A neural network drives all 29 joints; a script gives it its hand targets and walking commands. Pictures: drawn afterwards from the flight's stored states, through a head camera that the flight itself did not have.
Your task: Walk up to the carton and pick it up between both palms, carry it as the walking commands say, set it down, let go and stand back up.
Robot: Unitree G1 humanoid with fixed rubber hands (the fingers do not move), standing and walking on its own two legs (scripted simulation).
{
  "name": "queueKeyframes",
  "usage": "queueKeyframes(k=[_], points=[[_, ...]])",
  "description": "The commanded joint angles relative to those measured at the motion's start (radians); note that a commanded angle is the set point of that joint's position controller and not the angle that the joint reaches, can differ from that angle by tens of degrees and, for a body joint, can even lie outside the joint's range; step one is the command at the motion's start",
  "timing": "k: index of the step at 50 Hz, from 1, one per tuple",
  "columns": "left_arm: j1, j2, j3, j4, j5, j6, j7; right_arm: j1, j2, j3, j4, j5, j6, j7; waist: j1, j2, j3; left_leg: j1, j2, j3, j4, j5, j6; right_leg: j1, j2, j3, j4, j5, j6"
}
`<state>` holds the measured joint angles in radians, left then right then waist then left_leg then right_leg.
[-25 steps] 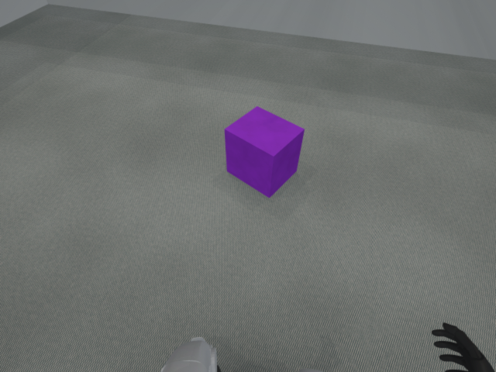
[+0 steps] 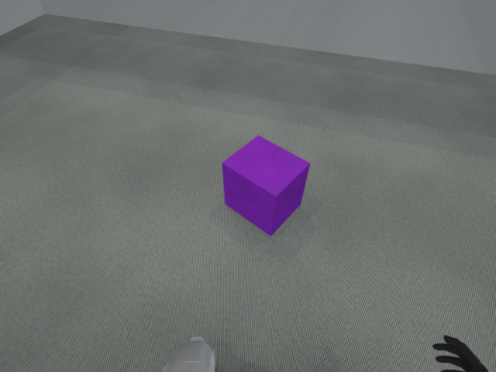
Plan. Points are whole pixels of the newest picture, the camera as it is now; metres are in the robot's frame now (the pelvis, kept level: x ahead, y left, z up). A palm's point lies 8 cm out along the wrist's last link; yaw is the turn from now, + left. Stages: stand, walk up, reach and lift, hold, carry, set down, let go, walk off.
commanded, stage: walk up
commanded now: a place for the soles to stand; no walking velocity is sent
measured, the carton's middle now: (264, 185) +0.99 -0.01 -0.58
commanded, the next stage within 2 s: none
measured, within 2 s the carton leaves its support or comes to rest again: neither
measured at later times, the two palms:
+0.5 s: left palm (66, 270) +0.28 +0.37 -0.07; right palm (426, 281) +0.32 -0.33 -0.09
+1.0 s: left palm (109, 187) +0.50 +0.38 -0.08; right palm (403, 226) +0.45 -0.32 -0.10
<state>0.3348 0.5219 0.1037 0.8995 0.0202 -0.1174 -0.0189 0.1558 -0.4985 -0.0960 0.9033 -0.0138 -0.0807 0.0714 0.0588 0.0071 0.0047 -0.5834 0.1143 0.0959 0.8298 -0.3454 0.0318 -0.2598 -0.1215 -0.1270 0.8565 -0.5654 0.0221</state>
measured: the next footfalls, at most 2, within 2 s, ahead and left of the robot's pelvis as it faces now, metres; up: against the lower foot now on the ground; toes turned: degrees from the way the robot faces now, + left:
left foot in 0.02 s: +0.18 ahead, +0.15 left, +0.00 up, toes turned +8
right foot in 0.26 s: +0.24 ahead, -0.12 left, +0.00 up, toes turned -8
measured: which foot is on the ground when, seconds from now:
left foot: up 0.00-0.00, down 0.02-0.28, up 0.30-0.54, down 0.56-0.88, up 0.90-1.00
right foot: down 0.00-0.06, up 0.08-0.24, down 0.26-0.60, up 0.62-0.84, down 0.86-1.00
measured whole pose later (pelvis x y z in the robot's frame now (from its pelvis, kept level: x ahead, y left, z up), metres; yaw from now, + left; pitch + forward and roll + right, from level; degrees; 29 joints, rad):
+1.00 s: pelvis +0.39 +0.02 -0.02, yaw -3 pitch -2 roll -1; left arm 0.24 0.51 0.11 0.86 0.03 -0.10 0.00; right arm 0.25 -0.47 -0.07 0.90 -0.02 -0.06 0.01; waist 0.01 0.00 0.03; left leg -0.52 0.08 0.06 1.16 -0.60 0.05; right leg -0.53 -0.07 -0.10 0.97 -0.41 -0.02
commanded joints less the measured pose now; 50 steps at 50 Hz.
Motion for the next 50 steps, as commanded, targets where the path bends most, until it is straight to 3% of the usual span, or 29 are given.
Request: queueKeyframes(k=[1, 3, 5, 7, 10, 11, 12, 13, 14, 15, 18, 21, 24, 26, 27, 28, 29, 30, 31, 33, 35, 38, 40, 41, 42, 43, 44, 47, 50], points=[[-0.095, 0.185, 0.019, -0.109, -0.017, -0.001, 0.012, 0.233, -0.364, -0.1, -0.06, 0.007, -0.034, -0.052, -0.237, 0.196, -0.177, 0.718, 0.336, -0.812, -0.567, -0.476, 0.271, -0.653, 0.069, 0.168, 0.514, 0.086, -0.09], [-0.142, 0.219, 0.023, -0.1, -0.01, -0.005, 0.012, 0.158, -0.295, -0.081, -0.066, 0.016, -0.026, -0.062, -0.185, 0.025, -0.078, 0.662, 0.306, -0.681, -0.473, -0.147, 0.293, -0.706, 0.001, 0.174, 0.525, 0.117, -0.061], [-0.085, 0.176, 0.02, -0.081, -0.024, -0.007, 0.016, 0.125, -0.257, -0.061, -0.074, 0.023, -0.026, -0.071, -0.131, 0.023, -0.011, 0.422, 0.277, -0.482, -0.39, 0.083, 0.271, -0.55, -0.028, 0.169, 0.37, 0.073, -0.061], [-0.075, 0.154, 0.022, -0.079, -0.029, -0.01, 0.005, 0.03, -0.268, -0.055, -0.095, 0.007, -0.024, -0.061, -0.088, 0.141, 0.077, 0.201, 0.247, -0.327, -0.394, 0.025, 0.248, -0.403, -0.04, 0.168, 0.138, -0.033, -0.056], [0.071, 0.171, 0.044, -0.023, -0.008, -0.001, -0.013, -0.077, -0.283, -0.062, -0.128, -0.003, -0.018, -0.039, -0.007, 0.209, 0.014, 0.011, 0.235, -0.238, -0.381, -0.226, 0.216, -0.096, 0.026, 0.056, -0.05, 0.202, -0.072], [0.212, 0.197, 0.069, 0.028, 0.003, -0.006, -0.003, -0.126, -0.244, -0.044, -0.143, -0.012, -0.008, -0.034, 0.08, 0.117, -0.037, -0.155, 0.157, -0.169, -0.2, -0.335, 0.158, 0.157, 0.066, 0.051, -0.072, 0.237, -0.079], [0.304, 0.252, 0.099, 0.05, 0.021, -0.013, 0.015, -0.127, -0.136, -0.013, -0.153, -0.014, -0.003, -0.034, 0.143, -0.147, -0.043, -0.378, 0.063, -0.08, 0.134, -0.296, 0.098, 0.326, 0.018, 0.238, -0.208, 0.05, -0.101], [0.272, 0.354, 0.111, 0.011, 0.025, -0.016, 0.033, -0.11, -0.051, 0.019, -0.195, 0.003, -0.003, -0.036, 0.14, -0.42, -0.062, -0.519, -0.099, -0.001, 0.461, -0.254, 0.033, 0.311, -0.233, 0.762, -0.586, -0.426, -0.16], [0.099, 0.376, 0.113, -0.045, 0.01, -0.011, 0.033, -0.099, -0.16, -0.007, -0.15, -0.007, 0.004, -0.045, 0.094, -0.216, -0.017, -0.486, -0.047, -0.152, 0.505, -0.196, 0.023, 0.231, -0.339, 0.995, -0.688, -0.476, -0.237], [0.001, 0.324, 0.093, -0.075, 0.006, -0.014, 0.031, -0.09, -0.23, -0.03, -0.114, -0.014, 0.002, -0.043, 0.045, -0.124, 0.031, -0.427, 0.011, -0.138, 0.474, -0.141, 0.028, 0.165, -0.315, 0.905, -0.586, -0.381, -0.293], [-0.003, 0.23, 0.066, -0.091, -0.002, -0.015, 0.036, -0.001, -0.202, -0.032, -0.082, -0.001, -0.012, -0.048, 0.008, -0.156, 0.018, -0.346, 0.034, -0.113, 0.366, -0.148, 0.013, 0.138, -0.272, 0.608, -0.41, 0.13, -0.323], [-0.019, 0.239, 0.06, -0.105, -0.008, -0.015, 0.029, -0.022, -0.166, -0.03, -0.091, 0.002, -0.026, -0.038, 0.007, -0.147, 0.061, -0.234, 0.034, -0.076, 0.21, -0.165, 0.004, 0.014, -0.277, 0.476, -0.361, 0.434, -0.319], [-0.065, 0.251, 0.043, -0.112, -0.013, -0.01, 0.021, 0.037, -0.148, -0.033, -0.085, 0.01, -0.027, -0.028, -0.048, -0.215, 0.045, 0.022, -0.025, 0.013, 0.046, -0.036, 0.0, -0.131, -0.213, 0.313, -0.305, 0.494, -0.27], [-0.121, 0.198, 0.017, -0.129, -0.016, -0.006, 0.011, 0.233, -0.206, -0.072, -0.01, 0.009, -0.031, -0.033, -0.164, -0.065, -0.077, 0.449, -0.124, 0.065, -0.06, -0.019, 0.035, -0.378, -0.1, 0.141, -0.016, 0.486, -0.176], [-0.099, 0.107, -0.004, -0.136, -0.024, -0.007, 0.007, 0.364, -0.293, -0.104, 0.004, -0.007, -0.036, -0.047, -0.248, 0.273, -0.142, 0.626, 0.021, -0.263, -0.251, -0.283, 0.093, -0.565, 0.004, 0.022, 0.38, 0.426, -0.121], [-0.101, 0.08, -0.005, -0.169, -0.027, -0.002, 0.013, 0.347, -0.379, -0.112, -0.055, -0.021, -0.04, -0.059, -0.241, 0.399, -0.157, 0.648, 0.286, -0.829, -0.533, -0.481, 0.213, -0.729, 0.125, 0.109, 0.558, 0.019, -0.092], [-0.118, 0.213, 0.023, -0.139, -0.017, 0.015, 0.026, 0.207, -0.371, -0.098, -0.093, 0.005, -0.033, -0.064, -0.223, 0.139, -0.162, 0.619, 0.37, -0.91, -0.611, -0.683, 0.257, -0.68, 0.066, 0.214, 0.578, 0.032, -0.076], [-0.105, 0.249, 0.031, -0.123, -0.006, 0.02, 0.022, 0.152, -0.317, -0.09, -0.103, 0.007, -0.026, -0.065, -0.188, 0.032, -0.115, 0.6, 0.357, -0.835, -0.555, -0.586, 0.301, -0.697, 0.001, 0.181, 0.594, 0.102, -0.064], [-0.105, 0.229, 0.026, -0.114, 0.0, 0.022, 0.02, 0.141, -0.285, -0.081, -0.093, 0.011, -0.023, -0.069, -0.156, 0.0, -0.062, 0.572, 0.339, -0.748, -0.492, -0.469, 0.271, -0.715, -0.018, 0.196, 0.559, 0.112, -0.057], [-0.051, 0.186, 0.03, -0.079, -0.011, 0.017, 0.019, 0.106, -0.24, -0.057, -0.104, 0.013, -0.029, -0.079, -0.108, -0.015, 0.037, 0.352, 0.292, -0.544, -0.423, -0.217, 0.243, -0.592, -0.027, 0.184, 0.433, 0.134, -0.058], [-0.047, 0.165, 0.024, -0.065, -0.018, 0.01, 0.011, 0.069, -0.263, -0.057, -0.1, -0.003, -0.029, -0.069, -0.087, 0.071, 0.085, 0.171, 0.246, -0.394, -0.42, -0.165, 0.23, -0.424, -0.036, 0.163, 0.237, 0.066, -0.054], [-0.02, 0.149, 0.037, -0.068, -0.011, 0.018, -0.012, 0.016, -0.3, -0.062, -0.113, -0.009, -0.035, -0.056, -0.056, 0.2, 0.105, 0.076, 0.272, -0.323, -0.466, -0.276, 0.242, -0.309, -0.014, 0.112, 0.094, 0.095, -0.056], [0.085, 0.157, 0.053, -0.022, 0.0, 0.011, -0.016, -0.071, -0.266, -0.049, -0.135, -0.009, -0.022, -0.044, 0.008, 0.185, 0.039, -0.073, 0.207, -0.217, -0.37, -0.401, 0.191, -0.026, 0.044, 0.026, -0.029, 0.22, -0.075], [0.142, 0.181, 0.065, 0.005, 0.006, 0.007, -0.007, -0.074, -0.206, -0.029, -0.135, -0.017, -0.012, -0.046, 0.046, 0.063, 0.012, -0.201, 0.161, -0.166, -0.21, -0.409, 0.156, 0.14, 0.087, 0.029, -0.059, 0.202, -0.085], [0.221, 0.227, 0.093, 0.037, 0.022, 0.006, 0.01, -0.055, -0.124, -0.006, -0.135, -0.014, -0.003, -0.046, 0.099, -0.16, -0.025, -0.361, 0.079, -0.076, 0.065, -0.387, 0.082, 0.283, 0.033, 0.215, -0.162, 0.042, -0.114], [0.172, 0.307, 0.102, -0.013, 0.023, 0.01, 0.028, -0.057, -0.061, 0.024, -0.171, 0.007, 0.0, -0.058, 0.094, -0.414, -0.035, -0.426, -0.068, 0.052, 0.387, -0.304, 0.021, 0.201, -0.191, 0.645, -0.506, -0.334, -0.206], [0.043, 0.331, 0.102, -0.056, 0.013, 0.011, 0.031, -0.074, -0.156, 0.0, -0.15, -0.006, 0.006, -0.064, 0.082, -0.212, 0.011, -0.394, -0.023, -0.079, 0.433, -0.279, 0.016, 0.087, -0.334, 0.94, -0.605, -0.39, -0.323], [0.002, 0.249, 0.068, -0.08, 0.007, 0.012, 0.04, 0.024, -0.187, -0.014, -0.095, 0.0, -0.009, -0.068, 0.021, -0.154, 0.017, -0.239, 0.005, -0.091, 0.302, -0.305, 0.02, 0.017, -0.265, 0.665, -0.361, 0.212, -0.327], [-0.086, 0.246, 0.047, -0.084, -0.01, 0.019, 0.033, 0.158, -0.157, -0.019, -0.058, 0.017, -0.021, -0.078, -0.062, -0.137, -0.03, 0.0, -0.033, -0.058, 0.156, -0.191, 0.019, -0.136, -0.222, 0.427, -0.23, 0.444, -0.264]])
